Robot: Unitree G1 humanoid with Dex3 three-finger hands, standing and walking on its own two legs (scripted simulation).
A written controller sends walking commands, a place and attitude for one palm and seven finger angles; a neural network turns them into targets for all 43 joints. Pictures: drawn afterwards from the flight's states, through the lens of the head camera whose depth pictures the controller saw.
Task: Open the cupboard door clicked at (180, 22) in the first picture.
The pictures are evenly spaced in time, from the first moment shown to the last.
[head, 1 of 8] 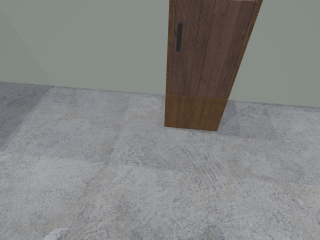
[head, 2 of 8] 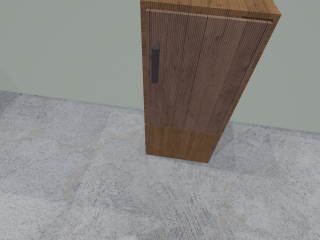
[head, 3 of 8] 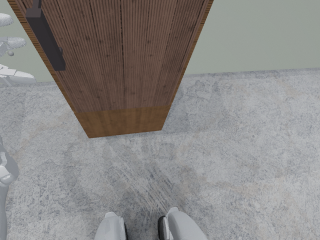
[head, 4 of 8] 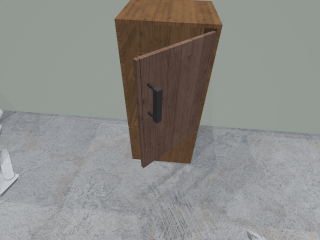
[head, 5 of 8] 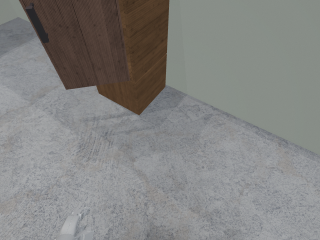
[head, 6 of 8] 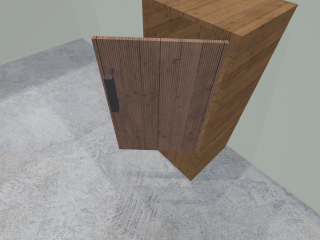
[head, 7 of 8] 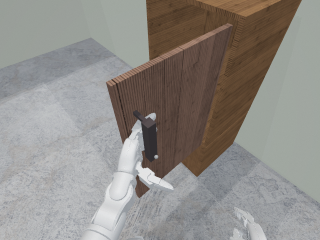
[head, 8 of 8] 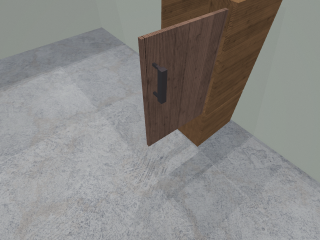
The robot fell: no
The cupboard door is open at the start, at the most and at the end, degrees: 0 91 87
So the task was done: yes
